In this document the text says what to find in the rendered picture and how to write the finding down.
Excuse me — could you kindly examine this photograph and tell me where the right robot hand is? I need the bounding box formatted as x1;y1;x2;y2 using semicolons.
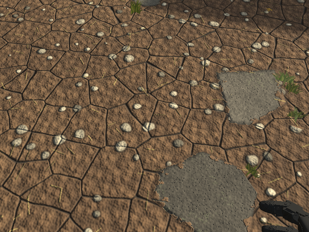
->
259;200;309;232

